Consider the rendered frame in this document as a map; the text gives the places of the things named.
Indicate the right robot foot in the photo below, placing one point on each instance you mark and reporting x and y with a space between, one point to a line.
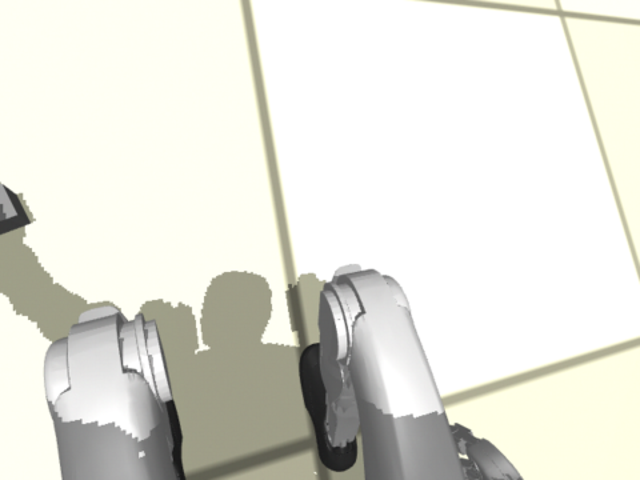
314 394

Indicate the right robot hand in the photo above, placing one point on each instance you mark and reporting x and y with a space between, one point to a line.
485 462

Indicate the cube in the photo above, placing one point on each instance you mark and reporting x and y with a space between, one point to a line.
12 214

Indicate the left robot foot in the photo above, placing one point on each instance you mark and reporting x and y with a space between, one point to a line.
177 439

